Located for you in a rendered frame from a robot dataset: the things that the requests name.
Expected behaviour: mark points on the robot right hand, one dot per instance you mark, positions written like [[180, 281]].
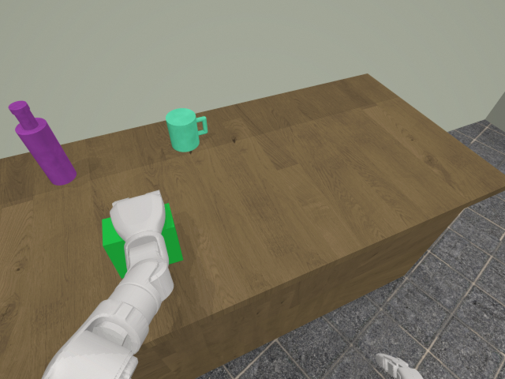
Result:
[[396, 367]]

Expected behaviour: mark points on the table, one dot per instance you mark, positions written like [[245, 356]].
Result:
[[290, 207]]

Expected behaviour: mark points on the sponge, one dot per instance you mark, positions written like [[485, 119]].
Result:
[[114, 244]]

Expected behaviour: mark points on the robot left upper arm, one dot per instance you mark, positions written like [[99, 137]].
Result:
[[93, 357]]

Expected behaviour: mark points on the left robot forearm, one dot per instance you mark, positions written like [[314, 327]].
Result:
[[124, 318]]

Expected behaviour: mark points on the robot left hand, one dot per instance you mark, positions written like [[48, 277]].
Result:
[[137, 214]]

